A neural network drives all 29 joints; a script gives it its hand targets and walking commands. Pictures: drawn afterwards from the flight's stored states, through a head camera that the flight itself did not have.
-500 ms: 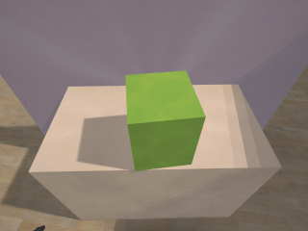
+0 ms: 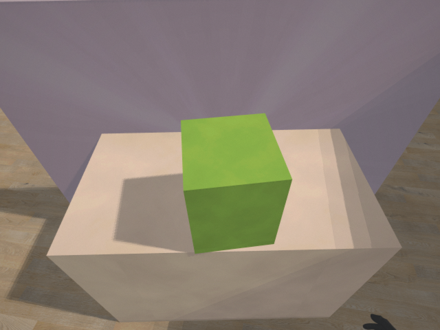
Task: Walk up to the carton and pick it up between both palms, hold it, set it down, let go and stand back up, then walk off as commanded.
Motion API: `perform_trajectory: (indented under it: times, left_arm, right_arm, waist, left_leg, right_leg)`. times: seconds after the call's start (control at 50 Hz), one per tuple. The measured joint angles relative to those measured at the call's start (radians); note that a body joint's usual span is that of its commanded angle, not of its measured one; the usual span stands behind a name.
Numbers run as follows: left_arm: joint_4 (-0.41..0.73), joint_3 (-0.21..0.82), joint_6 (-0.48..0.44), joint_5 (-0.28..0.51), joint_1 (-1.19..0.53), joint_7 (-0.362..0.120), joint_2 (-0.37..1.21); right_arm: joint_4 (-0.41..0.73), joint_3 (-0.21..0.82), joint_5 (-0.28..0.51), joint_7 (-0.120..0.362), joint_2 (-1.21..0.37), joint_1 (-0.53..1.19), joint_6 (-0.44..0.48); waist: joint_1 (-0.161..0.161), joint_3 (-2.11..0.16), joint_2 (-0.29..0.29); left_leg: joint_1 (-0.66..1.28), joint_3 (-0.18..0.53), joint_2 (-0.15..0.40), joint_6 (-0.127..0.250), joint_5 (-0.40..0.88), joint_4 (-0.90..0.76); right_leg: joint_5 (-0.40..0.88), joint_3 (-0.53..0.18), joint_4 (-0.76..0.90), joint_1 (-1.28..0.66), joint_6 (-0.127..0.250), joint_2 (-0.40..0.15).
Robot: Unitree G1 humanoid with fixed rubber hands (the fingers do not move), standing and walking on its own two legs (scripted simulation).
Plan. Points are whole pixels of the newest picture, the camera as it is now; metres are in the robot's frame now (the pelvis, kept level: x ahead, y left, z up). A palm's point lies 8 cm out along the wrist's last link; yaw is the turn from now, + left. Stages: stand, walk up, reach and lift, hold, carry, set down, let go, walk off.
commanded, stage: walk up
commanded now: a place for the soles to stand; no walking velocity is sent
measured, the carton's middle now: (229, 184) +0.46 -0.01 -0.02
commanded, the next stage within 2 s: reach and lift in 1.36 s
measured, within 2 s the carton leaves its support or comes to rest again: neither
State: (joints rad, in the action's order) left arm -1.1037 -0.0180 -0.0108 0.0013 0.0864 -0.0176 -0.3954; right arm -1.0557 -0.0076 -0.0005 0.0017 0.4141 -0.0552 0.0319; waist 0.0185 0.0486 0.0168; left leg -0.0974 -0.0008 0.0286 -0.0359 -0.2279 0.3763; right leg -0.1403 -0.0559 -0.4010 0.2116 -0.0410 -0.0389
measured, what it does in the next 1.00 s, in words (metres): stands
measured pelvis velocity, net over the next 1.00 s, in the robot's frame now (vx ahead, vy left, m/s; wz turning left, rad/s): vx -0.02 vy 0.00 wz -0.02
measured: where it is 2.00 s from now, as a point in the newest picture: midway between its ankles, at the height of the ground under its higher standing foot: outside the picture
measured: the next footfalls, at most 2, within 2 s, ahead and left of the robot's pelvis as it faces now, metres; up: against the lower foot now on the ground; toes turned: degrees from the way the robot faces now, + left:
none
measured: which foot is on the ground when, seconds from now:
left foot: down 0.00-1.00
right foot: down 0.00-1.00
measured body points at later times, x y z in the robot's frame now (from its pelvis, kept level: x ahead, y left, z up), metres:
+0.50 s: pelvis -0.03 -0.01 -0.01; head -0.01 -0.02 +0.44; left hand +0.08 +0.32 -0.11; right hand +0.06 -0.35 -0.13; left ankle -0.01 +0.14 -0.74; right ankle +0.05 -0.14 -0.74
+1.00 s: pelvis -0.02 +0.00 -0.01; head +0.01 -0.01 +0.44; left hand +0.10 +0.32 -0.12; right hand +0.08 -0.34 -0.12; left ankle -0.01 +0.14 -0.74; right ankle +0.05 -0.14 -0.74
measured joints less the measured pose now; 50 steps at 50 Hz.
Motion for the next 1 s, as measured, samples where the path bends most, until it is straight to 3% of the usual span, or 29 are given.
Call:
perform_trajectory:
  times: [0.32, 0.58, 1.0]
  left_arm:
    - [0.049, -0.031, 0.035, -0.005, -0.042, 0.001, -0.019]
    - [0.084, -0.035, 0.05, -0.014, -0.024, -0.017, -0.012]
    - [0.121, -0.036, 0.045, -0.014, -0.01, -0.017, -0.016]
  right_arm:
    - [0.001, -0.025, 0.006, -0.002, 0.031, -0.018, -0.032]
    - [0.041, -0.035, -0.01, 0.008, 0.033, -0.055, -0.038]
    - [0.092, -0.031, -0.001, 0.001, 0.031, -0.064, -0.026]
  waist:
    - [-0.02, 0.051, -0.014]
    - [-0.013, 0.042, -0.016]
    - [-0.012, 0.04, -0.021]
  left_leg:
    - [-0.091, 0.006, 0.0, -0.003, -0.008, 0.086]
    - [-0.128, -0.006, 0.001, 0.015, -0.01, 0.111]
    - [-0.124, -0.017, 0.005, 0.0, -0.036, 0.132]
  right_leg:
    - [-0.003, 0.001, -0.077, 0.086, 0.012, 0.003]
    - [0.012, -0.014, -0.089, 0.123, 0.018, 0.009]
    - [-0.019, -0.028, -0.12, 0.129, 0.01, 0.014]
